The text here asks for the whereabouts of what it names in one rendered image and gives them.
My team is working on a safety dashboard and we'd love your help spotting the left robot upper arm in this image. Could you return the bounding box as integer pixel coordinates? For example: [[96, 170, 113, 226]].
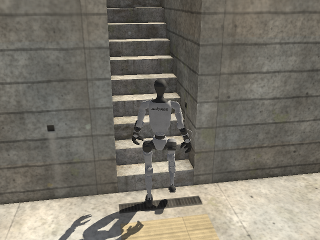
[[136, 100, 150, 128]]

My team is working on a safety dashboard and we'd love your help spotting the left robot hand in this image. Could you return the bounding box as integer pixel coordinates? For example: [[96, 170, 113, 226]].
[[132, 135, 144, 145]]

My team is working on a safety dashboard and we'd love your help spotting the right robot upper arm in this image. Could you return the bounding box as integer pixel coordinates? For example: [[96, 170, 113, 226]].
[[170, 101, 185, 129]]

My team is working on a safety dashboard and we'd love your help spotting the right robot forearm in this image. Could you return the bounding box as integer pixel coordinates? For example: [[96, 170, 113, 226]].
[[179, 121, 191, 143]]

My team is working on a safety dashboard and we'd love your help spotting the left robot forearm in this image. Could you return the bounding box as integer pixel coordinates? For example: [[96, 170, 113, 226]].
[[133, 120, 141, 138]]

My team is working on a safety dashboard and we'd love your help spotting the humanoid robot torso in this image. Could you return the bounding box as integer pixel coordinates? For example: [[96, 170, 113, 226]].
[[148, 98, 172, 150]]

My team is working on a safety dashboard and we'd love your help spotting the left robot foot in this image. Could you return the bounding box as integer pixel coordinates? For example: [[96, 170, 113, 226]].
[[145, 194, 153, 207]]

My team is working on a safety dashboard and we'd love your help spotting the right robot hand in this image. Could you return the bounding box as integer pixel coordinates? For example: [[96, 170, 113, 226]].
[[180, 141, 192, 153]]

